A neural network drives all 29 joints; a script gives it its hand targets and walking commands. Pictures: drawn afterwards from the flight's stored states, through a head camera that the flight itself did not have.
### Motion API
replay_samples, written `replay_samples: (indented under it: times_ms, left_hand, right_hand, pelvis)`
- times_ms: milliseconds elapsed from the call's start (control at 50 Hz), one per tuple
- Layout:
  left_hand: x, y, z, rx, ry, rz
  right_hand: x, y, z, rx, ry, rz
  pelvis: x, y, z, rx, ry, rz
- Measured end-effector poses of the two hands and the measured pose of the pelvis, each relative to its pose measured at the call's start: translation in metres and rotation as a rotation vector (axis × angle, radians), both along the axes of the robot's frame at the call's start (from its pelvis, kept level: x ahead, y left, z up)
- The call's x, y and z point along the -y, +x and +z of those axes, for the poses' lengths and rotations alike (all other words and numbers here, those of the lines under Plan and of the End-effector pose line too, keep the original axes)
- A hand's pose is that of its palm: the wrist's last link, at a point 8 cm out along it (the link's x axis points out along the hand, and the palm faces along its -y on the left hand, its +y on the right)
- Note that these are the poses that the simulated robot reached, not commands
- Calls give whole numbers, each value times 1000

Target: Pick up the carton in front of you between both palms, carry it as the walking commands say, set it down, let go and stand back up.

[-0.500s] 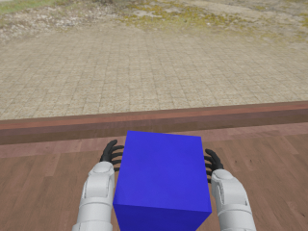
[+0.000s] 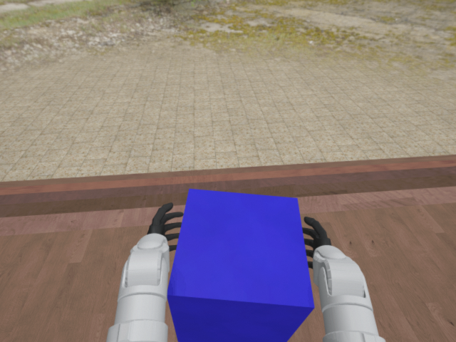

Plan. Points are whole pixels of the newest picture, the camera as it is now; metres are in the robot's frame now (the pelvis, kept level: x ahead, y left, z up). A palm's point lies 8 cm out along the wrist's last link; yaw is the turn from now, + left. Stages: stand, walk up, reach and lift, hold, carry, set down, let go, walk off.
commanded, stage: hold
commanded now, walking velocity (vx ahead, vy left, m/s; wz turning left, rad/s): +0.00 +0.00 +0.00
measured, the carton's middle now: (235, 272) +0.29 +0.01 -0.03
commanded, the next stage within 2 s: carry in 0.90 s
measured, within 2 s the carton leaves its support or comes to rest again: neither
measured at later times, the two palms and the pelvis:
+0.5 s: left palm (155, 242) +0.30 +0.16 +0.06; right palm (317, 252) +0.29 -0.14 +0.04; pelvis +0.01 +0.00 +0.00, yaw +0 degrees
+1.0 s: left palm (155, 241) +0.30 +0.16 +0.06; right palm (318, 252) +0.29 -0.14 +0.05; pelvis +0.01 +0.00 +0.00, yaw +0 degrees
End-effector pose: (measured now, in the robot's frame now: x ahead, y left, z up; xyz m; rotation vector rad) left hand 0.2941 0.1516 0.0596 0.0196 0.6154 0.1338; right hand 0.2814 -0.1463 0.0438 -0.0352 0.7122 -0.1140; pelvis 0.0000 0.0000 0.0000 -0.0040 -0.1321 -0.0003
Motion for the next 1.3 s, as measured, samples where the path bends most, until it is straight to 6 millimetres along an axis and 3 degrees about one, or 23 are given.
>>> replay_samples:
  times_ms: [320,1020,1160,1240,1300]
  left_hand:
    - [-4,1,1,6,-3,19]
    - [-6,5,-2,9,-1,1]
    - [-23,20,16,90,-49,55]
    - [-46,29,24,96,-50,94]
    - [-53,44,32,73,-55,95]
  right_hand:
    - [-4,9,5,7,-10,22]
    - [-6,7,3,12,-21,12]
    - [-23,33,25,94,10,12]
    - [-46,53,36,100,20,38]
    - [-52,67,42,78,38,25]
  pelvis:
    - [3,4,1,-4,-1,4]
    - [-4,11,-1,-76,-1,8]
    - [-13,30,-9,-170,-16,72]
    - [-27,59,-10,-202,-5,36]
    - [-35,85,-5,-224,-31,12]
